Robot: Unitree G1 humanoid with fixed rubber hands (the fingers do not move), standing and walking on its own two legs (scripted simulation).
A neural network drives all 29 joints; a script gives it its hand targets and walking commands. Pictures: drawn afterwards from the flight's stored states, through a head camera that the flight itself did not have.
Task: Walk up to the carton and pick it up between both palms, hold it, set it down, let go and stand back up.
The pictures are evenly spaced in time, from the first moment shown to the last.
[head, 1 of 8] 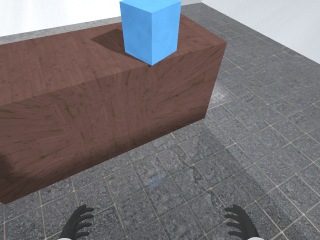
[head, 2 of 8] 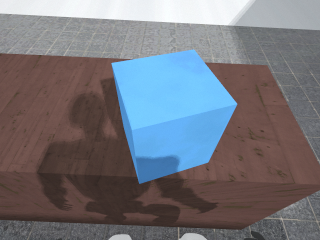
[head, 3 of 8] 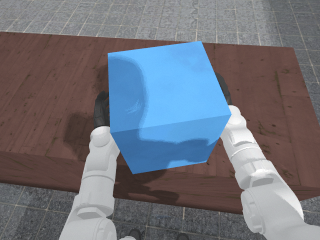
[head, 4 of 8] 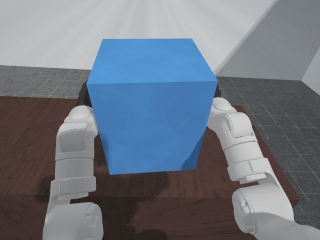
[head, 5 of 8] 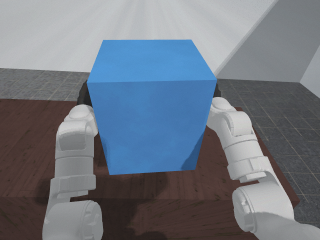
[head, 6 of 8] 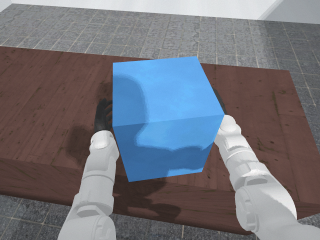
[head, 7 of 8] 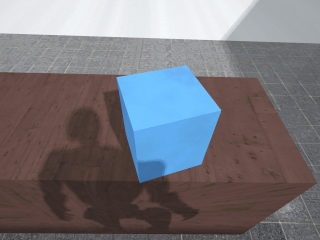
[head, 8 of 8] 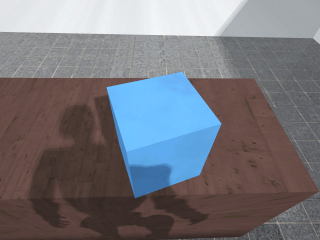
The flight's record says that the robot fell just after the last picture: no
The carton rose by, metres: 0.19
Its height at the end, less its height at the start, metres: +0.00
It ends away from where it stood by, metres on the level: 0.02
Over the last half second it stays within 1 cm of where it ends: yes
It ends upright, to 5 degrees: yes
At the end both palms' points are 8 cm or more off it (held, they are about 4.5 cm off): yes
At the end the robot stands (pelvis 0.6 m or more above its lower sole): yes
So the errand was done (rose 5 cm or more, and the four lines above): yes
